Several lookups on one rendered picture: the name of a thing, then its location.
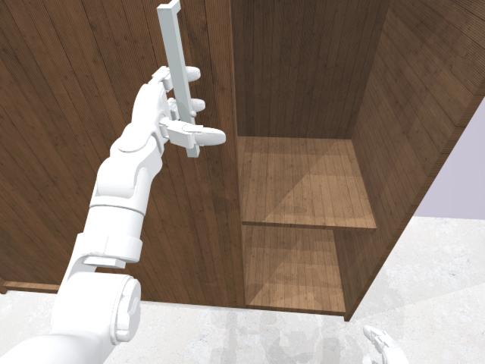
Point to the robot right hand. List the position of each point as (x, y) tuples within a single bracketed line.
[(384, 344)]

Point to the robot left hand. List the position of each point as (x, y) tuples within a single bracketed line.
[(151, 105)]

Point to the left robot upper arm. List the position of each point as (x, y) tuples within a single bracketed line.
[(95, 312)]

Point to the robot left forearm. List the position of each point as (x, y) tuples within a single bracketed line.
[(111, 236)]

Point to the wardrobe door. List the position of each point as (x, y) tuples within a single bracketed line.
[(70, 72), (17, 265)]

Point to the handle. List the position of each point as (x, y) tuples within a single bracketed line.
[(167, 15)]

